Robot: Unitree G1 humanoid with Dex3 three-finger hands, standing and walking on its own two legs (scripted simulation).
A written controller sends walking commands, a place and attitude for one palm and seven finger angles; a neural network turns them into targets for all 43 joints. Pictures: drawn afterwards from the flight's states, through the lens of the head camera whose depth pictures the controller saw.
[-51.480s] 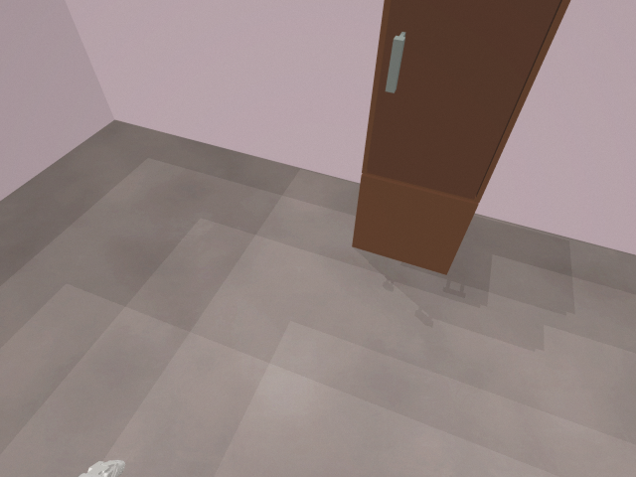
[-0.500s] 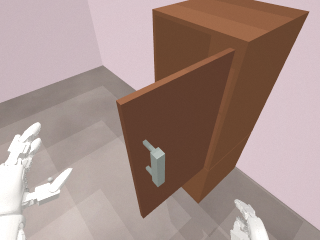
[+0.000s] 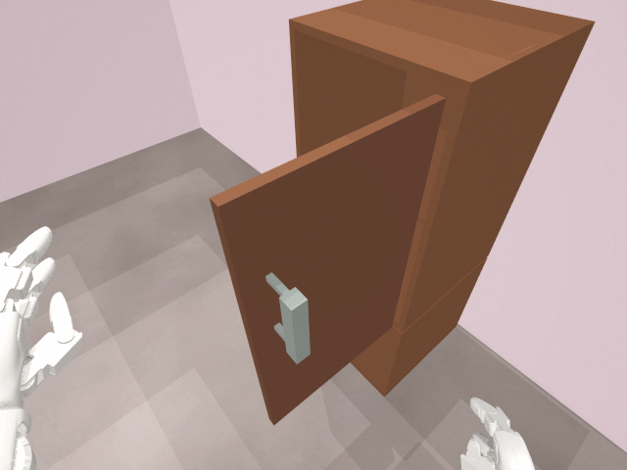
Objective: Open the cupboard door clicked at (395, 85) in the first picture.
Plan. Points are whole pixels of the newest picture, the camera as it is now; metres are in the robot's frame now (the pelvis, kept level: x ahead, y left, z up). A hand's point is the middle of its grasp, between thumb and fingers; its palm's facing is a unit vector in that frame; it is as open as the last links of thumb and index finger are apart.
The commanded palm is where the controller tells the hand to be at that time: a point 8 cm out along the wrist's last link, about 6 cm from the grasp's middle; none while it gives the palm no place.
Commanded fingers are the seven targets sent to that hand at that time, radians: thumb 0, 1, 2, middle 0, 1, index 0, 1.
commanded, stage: draw the hand back to the body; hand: left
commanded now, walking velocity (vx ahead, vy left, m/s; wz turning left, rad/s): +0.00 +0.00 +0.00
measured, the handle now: (286, 317) +0.30 +0.08 +0.04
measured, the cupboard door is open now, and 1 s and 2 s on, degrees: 89 89 89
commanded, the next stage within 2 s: step back with the hand held close in 0.04 s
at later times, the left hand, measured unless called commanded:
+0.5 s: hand (70, 347) +0.18 +0.27 +0.15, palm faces +0.34 -0.81 -0.49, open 7.4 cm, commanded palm +0.12 +0.31 +0.17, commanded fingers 0.00 0.90 0.90 -0.20 -0.30 -0.20 -0.30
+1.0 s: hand out of the picture +0.06 +0.30 +0.16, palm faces +0.51 -0.74 -0.44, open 7.4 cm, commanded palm +0.00 +0.34 +0.17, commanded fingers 0.00 0.90 0.90 -0.20 -0.30 -0.20 -0.30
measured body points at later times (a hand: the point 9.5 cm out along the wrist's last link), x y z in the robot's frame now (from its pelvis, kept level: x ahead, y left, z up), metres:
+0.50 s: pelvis -0.03 +0.01 +0.00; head -0.01 +0.01 +0.45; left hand +0.16 +0.31 +0.17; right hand +0.15 -0.24 -0.08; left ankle +0.00 +0.11 -0.74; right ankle -0.04 -0.11 -0.74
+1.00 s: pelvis -0.12 +0.03 -0.02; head -0.11 +0.04 +0.43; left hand +0.03 +0.34 +0.18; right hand +0.05 -0.20 -0.11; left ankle -0.02 +0.11 -0.73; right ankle -0.04 -0.11 -0.74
